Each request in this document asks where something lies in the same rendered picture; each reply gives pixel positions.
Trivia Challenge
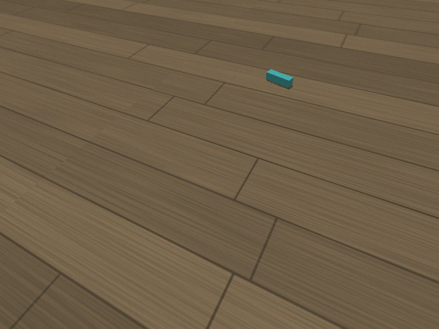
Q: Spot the carton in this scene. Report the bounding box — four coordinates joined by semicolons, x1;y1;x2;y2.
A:
266;69;293;88

